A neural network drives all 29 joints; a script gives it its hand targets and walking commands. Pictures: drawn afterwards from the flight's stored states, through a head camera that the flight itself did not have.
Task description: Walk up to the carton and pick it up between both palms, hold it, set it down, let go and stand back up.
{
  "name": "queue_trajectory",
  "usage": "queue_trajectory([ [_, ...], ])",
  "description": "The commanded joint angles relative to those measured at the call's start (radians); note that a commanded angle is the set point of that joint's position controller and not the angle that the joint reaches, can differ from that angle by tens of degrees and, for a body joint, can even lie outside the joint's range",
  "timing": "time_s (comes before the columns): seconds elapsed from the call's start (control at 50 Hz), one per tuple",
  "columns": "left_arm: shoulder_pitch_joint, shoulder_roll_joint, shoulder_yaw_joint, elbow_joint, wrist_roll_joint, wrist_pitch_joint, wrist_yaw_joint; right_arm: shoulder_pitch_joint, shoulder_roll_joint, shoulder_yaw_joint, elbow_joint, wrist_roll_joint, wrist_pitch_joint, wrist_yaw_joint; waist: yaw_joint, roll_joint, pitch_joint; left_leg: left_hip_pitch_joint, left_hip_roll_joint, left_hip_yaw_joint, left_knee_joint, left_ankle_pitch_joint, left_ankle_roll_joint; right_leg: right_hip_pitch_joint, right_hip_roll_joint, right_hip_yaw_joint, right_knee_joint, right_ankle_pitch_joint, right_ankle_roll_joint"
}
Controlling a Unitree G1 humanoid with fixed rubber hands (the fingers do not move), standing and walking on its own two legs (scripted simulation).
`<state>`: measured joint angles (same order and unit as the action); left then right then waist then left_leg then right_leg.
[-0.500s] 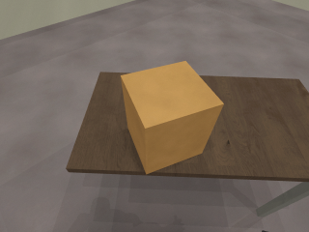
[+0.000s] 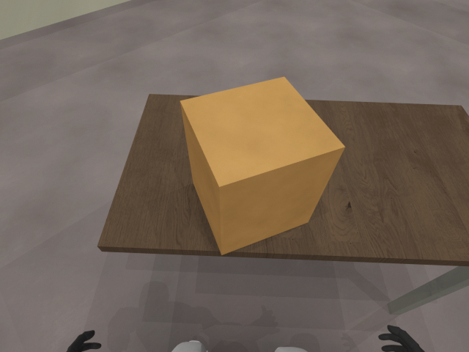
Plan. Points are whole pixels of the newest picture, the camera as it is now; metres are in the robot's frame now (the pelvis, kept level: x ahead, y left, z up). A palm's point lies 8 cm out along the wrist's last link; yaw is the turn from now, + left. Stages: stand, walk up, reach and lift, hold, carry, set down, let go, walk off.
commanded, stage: reach and lift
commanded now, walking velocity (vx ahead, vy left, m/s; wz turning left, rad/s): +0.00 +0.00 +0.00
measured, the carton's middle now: (251, 169) +0.44 -0.02 +0.02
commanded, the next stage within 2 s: none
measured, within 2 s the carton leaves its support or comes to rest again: neither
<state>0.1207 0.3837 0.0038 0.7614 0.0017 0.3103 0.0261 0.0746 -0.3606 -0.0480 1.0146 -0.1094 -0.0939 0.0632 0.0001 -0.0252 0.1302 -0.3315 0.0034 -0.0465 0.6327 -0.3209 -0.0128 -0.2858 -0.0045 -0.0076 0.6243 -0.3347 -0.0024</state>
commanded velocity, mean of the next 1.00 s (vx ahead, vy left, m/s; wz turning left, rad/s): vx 0.00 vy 0.00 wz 0.00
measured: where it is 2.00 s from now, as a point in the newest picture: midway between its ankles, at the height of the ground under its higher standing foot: outside the picture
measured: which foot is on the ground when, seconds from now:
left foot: down 0.00-1.00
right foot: down 0.00-1.00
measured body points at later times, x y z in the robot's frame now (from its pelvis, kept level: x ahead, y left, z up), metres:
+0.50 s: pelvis +0.03 +0.00 +0.01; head +0.07 +0.00 +0.46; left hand +0.21 +0.23 -0.07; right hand +0.20 -0.29 -0.08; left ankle +0.05 +0.13 -0.73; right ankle +0.03 -0.12 -0.73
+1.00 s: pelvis -0.02 -0.01 +0.01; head -0.03 +0.00 +0.46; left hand +0.16 +0.20 -0.05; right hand +0.16 -0.29 -0.04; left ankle +0.05 +0.13 -0.72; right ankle +0.03 -0.12 -0.73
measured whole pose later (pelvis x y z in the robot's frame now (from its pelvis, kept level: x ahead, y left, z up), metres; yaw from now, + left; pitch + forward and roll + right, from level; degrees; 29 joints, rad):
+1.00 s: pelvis -0.02 -0.01 +0.01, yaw +0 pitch -5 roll +0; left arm 0.26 0.10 0.01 0.28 0.00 0.24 0.19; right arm 0.15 -0.39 -0.05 0.71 0.09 -0.14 0.27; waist 0.00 -0.02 0.04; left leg -0.23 0.01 -0.05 0.47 -0.22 -0.02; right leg -0.19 0.00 -0.01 0.47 -0.20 0.00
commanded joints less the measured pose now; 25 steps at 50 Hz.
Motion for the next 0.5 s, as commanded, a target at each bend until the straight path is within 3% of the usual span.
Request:
queue_trajectory([
  [0.0,-0.235,0.106,0.072,-0.391,0.020,0.147,0.021,-0.163,-0.169,-0.149,-0.140,0.005,-0.037,0.020,-0.052,0.020,-0.194,0.050,0.039,0.111,-0.026,-0.049,-0.020,-0.086,-0.008,-0.091,-0.050,0.031,-0.070],
  [0.02,-0.196,0.110,0.086,-0.419,0.030,0.163,0.016,-0.138,-0.191,-0.153,-0.167,0.022,-0.033,0.024,-0.052,0.019,-0.231,0.097,0.039,0.104,-0.025,-0.017,-0.021,-0.068,0.003,-0.102,-0.056,0.075,-0.072],
  [0.06,-0.121,0.091,0.082,-0.439,0.045,0.176,0.017,-0.084,-0.216,-0.160,-0.211,0.027,-0.025,0.039,-0.030,0.025,-0.205,0.087,0.046,0.096,-0.089,-0.183,-0.005,-0.023,0.010,-0.089,-0.088,-0.045,-0.077],
  [0.08,-0.102,0.071,0.084,-0.422,0.052,0.179,0.018,-0.070,-0.221,-0.144,-0.227,0.035,-0.024,0.043,-0.018,0.005,-0.185,0.077,0.045,0.104,-0.118,-0.188,0.016,0.024,0.016,-0.093,-0.101,-0.038,-0.076],
  [0.1,-0.078,0.061,0.090,-0.413,0.047,0.182,0.021,-0.065,-0.219,-0.138,-0.227,0.043,-0.018,0.047,-0.007,0.022,-0.182,0.059,0.044,0.100,-0.152,-0.108,0.021,0.092,0.032,-0.103,-0.099,0.040,-0.057],
  [0.16,-0.009,0.044,0.101,-0.419,0.057,0.185,0.019,-0.044,-0.226,-0.121,-0.214,0.090,-0.019,0.055,-0.005,0.008,-0.206,0.206,0.017,0.075,-0.130,0.157,-0.007,0.085,0.038,-0.112,-0.148,0.208,-0.056],
  [0.2,0.008,0.025,0.120,-0.480,0.059,0.169,0.028,-0.038,-0.235,-0.111,-0.235,0.123,-0.021,0.066,0.000,0.035,-0.251,0.250,0.010,0.071,-0.123,0.282,-0.026,0.097,0.044,-0.104,-0.162,0.280,-0.055],
  [0.3,0.039,-0.022,0.137,-0.574,0.048,0.101,0.049,-0.028,-0.266,-0.087,-0.278,0.184,-0.053,0.080,0.001,0.008,-0.316,0.357,-0.005,0.059,-0.133,0.506,-0.033,0.121,0.062,-0.085,-0.200,0.474,-0.029],
  [0.42,0.115,-0.060,0.148,-0.566,0.051,0.032,0.065,-0.001,-0.287,-0.075,-0.305,0.196,-0.095,0.095,0.021,-0.022,-0.347,0.379,-0.014,0.053,-0.152,0.565,-0.030,0.135,0.069,-0.082,-0.225,0.522,-0.019],
  [0.48,0.133,-0.082,0.140,-0.585,0.048,0.000,0.078,0.027,-0.285,-0.081,-0.294,0.209,-0.109,0.103,0.013,-0.018,-0.360,0.388,-0.013,0.047,-0.170,0.548,-0.028,0.142,0.069,-0.078,-0.246,0.479,-0.021],
])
